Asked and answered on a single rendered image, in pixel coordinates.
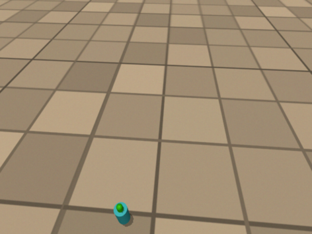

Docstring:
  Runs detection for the bottle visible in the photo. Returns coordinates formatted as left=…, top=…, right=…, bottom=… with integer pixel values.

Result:
left=114, top=202, right=130, bottom=224

